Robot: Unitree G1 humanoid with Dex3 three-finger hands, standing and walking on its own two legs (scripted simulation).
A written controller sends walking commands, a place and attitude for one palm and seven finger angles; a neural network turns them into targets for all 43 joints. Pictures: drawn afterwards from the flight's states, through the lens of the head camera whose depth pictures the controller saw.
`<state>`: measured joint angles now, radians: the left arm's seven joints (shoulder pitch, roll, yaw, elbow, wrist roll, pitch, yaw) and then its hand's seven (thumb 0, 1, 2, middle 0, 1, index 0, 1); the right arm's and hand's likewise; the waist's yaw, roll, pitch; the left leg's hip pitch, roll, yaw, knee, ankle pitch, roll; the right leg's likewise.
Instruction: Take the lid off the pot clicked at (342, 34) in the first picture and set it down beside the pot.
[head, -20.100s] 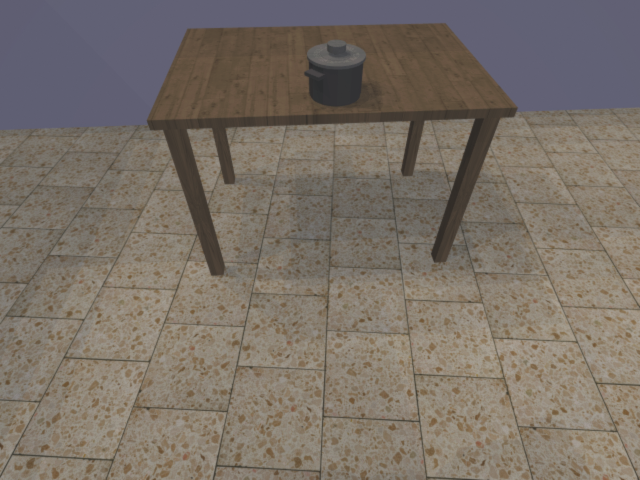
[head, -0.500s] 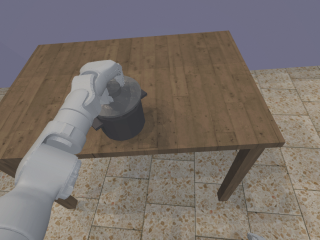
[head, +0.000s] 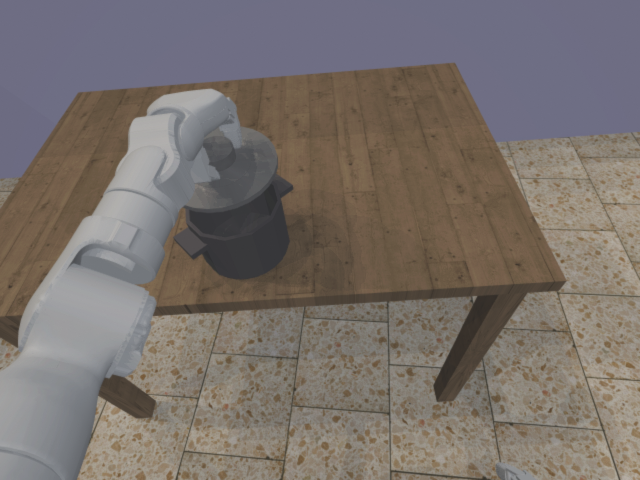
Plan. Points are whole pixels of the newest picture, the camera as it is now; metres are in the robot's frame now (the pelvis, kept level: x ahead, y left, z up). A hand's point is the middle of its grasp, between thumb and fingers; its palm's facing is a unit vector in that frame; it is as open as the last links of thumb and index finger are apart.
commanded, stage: lift the lid straight up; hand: left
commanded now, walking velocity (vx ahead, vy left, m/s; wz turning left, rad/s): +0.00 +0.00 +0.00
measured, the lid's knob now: (215, 153) +0.51 +0.13 +0.14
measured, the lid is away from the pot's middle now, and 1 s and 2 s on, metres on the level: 0.00 0.01 0.10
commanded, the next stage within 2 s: move the lid sideways beside the pot in 1.04 s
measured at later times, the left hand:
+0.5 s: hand (190, 128) +0.48 +0.14 +0.21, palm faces -0.26 -0.04 -0.96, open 8.4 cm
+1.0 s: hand (182, 99) +0.49 +0.14 +0.24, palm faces -0.25 -0.05 -0.97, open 8.4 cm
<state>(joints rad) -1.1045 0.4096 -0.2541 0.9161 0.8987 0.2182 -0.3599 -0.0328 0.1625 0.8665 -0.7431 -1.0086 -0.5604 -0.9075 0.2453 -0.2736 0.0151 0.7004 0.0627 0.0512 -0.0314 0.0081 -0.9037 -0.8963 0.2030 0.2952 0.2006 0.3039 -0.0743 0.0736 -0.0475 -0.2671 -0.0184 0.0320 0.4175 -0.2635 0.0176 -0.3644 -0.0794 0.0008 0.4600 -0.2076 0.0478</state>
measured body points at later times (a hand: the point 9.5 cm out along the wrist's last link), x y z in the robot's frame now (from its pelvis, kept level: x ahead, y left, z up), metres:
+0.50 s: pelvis +0.00 +0.00 +0.00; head +0.03 -0.03 +0.45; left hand +0.49 +0.14 +0.26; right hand +0.10 -0.26 -0.13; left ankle -0.04 +0.11 -0.74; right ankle +0.01 -0.15 -0.74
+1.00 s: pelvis +0.00 +0.00 +0.00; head +0.03 -0.03 +0.45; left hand +0.49 +0.14 +0.29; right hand +0.09 -0.25 -0.13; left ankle -0.04 +0.11 -0.74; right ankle +0.01 -0.15 -0.74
